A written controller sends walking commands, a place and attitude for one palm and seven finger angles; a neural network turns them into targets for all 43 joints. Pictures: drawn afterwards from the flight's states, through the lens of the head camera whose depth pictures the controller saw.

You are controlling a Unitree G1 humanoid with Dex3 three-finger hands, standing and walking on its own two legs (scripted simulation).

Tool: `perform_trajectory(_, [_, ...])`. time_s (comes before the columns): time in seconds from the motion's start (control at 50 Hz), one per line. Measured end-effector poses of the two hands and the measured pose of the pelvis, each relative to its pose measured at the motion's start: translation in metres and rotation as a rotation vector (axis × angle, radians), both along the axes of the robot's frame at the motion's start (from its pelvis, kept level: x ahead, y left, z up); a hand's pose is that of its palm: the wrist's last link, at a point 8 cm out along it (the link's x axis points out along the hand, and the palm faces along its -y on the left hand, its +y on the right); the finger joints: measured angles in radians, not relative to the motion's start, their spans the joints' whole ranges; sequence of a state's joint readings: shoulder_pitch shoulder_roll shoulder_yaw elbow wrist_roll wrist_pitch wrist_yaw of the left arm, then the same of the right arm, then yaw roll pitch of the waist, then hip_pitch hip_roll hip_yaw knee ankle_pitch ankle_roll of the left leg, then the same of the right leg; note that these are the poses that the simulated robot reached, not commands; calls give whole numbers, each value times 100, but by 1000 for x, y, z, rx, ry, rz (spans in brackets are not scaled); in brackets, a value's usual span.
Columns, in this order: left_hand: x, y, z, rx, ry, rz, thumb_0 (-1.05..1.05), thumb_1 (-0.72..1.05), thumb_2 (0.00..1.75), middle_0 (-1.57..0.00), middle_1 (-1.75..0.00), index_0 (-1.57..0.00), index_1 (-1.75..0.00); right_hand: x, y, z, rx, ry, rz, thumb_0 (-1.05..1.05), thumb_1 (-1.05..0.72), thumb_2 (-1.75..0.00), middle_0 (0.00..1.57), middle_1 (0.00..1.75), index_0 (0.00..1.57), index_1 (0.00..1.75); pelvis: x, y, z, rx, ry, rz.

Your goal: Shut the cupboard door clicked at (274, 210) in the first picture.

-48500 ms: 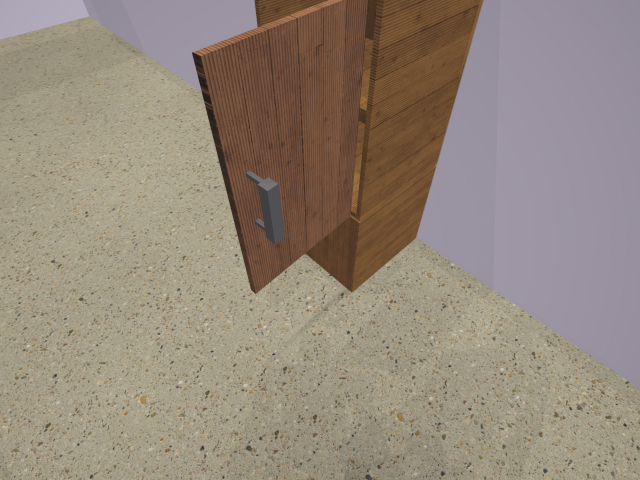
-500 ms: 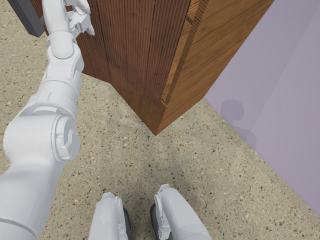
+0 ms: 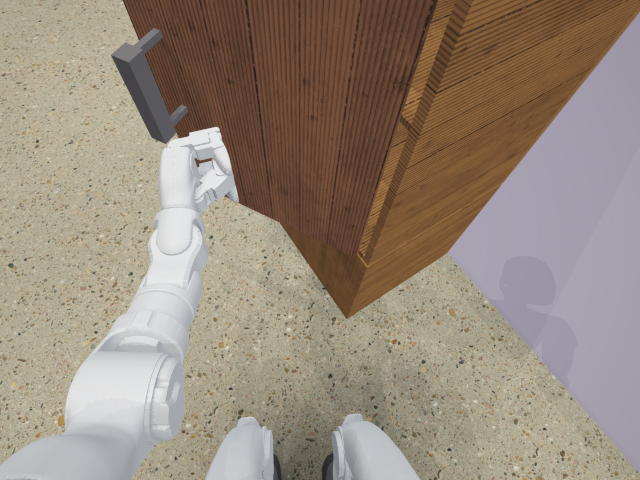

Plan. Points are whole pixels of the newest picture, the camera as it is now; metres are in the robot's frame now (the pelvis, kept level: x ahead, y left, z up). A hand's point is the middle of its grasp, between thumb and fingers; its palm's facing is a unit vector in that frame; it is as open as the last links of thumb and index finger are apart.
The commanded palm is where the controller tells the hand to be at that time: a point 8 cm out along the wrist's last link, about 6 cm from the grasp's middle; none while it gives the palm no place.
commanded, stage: pull the fist back off the door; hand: left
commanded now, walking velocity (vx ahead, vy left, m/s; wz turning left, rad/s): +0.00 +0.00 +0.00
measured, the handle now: (158, 88) +0.64 +0.18 +0.05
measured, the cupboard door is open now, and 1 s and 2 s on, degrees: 30 30 30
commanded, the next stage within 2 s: draw the hand back to the body in 0.12 s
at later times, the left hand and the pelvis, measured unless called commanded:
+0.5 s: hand (184, 196) +0.42 +0.12 +0.10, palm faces +0.03 -1.00 -0.09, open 3.1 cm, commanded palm +0.38 +0.17 +0.10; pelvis +0.00 +0.00 +0.03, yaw -1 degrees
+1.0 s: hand (8, 285) +0.29 +0.21 +0.18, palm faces +0.11 -0.97 -0.23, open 3.3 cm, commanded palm +0.25 +0.26 +0.20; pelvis +0.01 +0.03 +0.09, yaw +1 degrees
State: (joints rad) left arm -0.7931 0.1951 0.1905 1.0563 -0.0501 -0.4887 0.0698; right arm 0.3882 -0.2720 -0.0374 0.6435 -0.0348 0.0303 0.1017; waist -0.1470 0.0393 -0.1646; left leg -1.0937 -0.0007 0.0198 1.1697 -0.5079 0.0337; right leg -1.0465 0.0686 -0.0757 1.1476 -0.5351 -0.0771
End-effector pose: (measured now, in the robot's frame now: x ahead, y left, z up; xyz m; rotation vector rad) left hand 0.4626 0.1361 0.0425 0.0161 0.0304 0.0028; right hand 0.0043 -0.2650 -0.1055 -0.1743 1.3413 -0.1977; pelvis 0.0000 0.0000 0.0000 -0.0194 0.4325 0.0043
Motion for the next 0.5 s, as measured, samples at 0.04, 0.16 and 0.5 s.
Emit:
perform_trajectory(0.04, [-9, -4, 3, -2, -32, -10, 2, 90, 90, -129, -150, -130, -150, 17, -3, 0, -10, -41, 18, 0, -91, -90, 20, 30, 19, 30, 0, 0, 1, 1, -9, 3])
perform_trajectory(0.16, [-19, -20, 16, 36, -90, -40, 2, 90, 90, -130, -150, -130, -150, 54, -1, -5, -7, -142, 50, 0, -91, -90, 20, 30, 19, 30, -3, 0, -1, 5, -30, 8])
perform_trajectory(0.5, [-67, 36, 58, 80, -65, 26, 2, 89, 90, -129, -150, -130, -150, 24, 31, 9, 98, -125, -23, 1, -90, -90, 20, 30, 20, 30, -4, 2, 28, 23, -138, -28])
